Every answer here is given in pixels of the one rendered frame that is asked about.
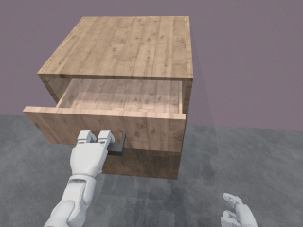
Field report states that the right robot hand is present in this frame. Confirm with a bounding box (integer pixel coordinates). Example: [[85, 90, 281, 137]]
[[221, 193, 258, 227]]

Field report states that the cabinet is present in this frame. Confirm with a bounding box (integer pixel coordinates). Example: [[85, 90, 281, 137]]
[[37, 16, 194, 180]]

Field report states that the left robot forearm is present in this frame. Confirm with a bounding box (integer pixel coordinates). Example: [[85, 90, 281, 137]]
[[44, 174, 97, 227]]

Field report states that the handle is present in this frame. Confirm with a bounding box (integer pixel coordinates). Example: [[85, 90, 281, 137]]
[[90, 131, 126, 156]]

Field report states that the left robot hand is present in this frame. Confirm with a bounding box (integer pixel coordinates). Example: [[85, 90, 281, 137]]
[[70, 130, 115, 178]]

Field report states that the drawer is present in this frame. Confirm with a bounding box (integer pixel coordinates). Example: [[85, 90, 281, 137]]
[[23, 78, 186, 152]]

